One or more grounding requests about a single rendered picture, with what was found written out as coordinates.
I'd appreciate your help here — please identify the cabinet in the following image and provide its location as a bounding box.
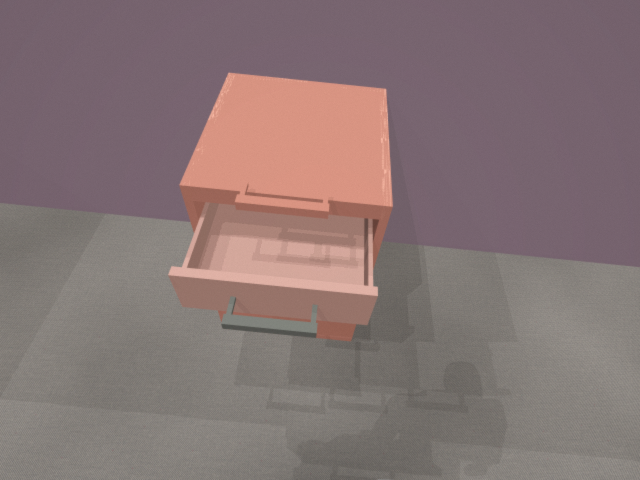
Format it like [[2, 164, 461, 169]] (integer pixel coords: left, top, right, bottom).
[[179, 73, 393, 341]]

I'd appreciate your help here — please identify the handle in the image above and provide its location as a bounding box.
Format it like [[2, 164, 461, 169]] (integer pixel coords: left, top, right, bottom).
[[235, 194, 329, 219], [221, 296, 318, 338]]

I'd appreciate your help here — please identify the drawer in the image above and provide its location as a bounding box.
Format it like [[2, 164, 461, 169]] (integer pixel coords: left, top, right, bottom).
[[168, 202, 378, 325]]

